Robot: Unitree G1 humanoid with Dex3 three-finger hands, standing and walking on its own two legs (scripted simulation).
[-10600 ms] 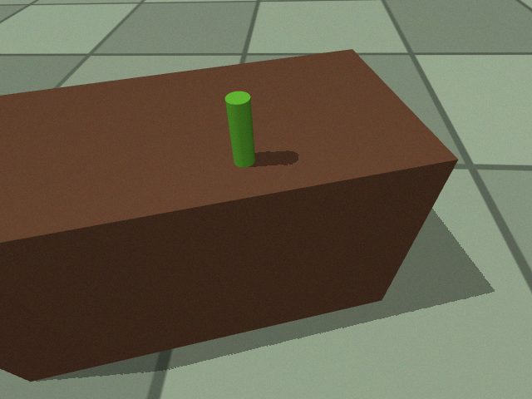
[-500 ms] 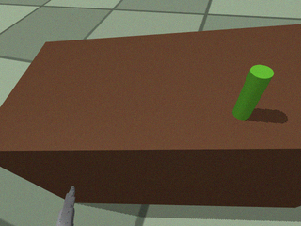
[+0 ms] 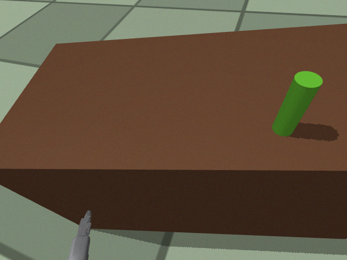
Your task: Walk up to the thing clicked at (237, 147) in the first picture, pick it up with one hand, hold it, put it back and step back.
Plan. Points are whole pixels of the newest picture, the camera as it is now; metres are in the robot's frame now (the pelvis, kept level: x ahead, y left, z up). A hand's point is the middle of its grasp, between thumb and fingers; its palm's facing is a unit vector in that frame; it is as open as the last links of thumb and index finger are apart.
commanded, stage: go down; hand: right
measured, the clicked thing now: (293, 107) +0.46 -0.24 +0.08
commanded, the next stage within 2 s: approach in 0.38 s
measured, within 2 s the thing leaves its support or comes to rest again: neither
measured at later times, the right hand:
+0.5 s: hand out of the picture +0.36 -0.42 +0.17, palm faces +0.27 +0.96 +0.01, open 17.6 cm
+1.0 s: hand (335, 128) +0.41 -0.32 +0.06, palm faces +0.14 +0.99 +0.06, open 17.5 cm
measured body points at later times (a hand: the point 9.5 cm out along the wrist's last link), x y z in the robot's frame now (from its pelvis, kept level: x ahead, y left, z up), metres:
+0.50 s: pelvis +0.00 +0.00 +0.00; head +0.06 -0.03 +0.45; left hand +0.16 +0.25 -0.06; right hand +0.34 -0.47 +0.17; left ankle -0.01 +0.15 -0.72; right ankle -0.01 -0.12 -0.72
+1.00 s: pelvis -0.01 +0.01 -0.02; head +0.08 -0.03 +0.42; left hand +0.13 +0.27 -0.07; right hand +0.40 -0.37 +0.06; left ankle -0.01 +0.15 -0.72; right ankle -0.01 -0.12 -0.72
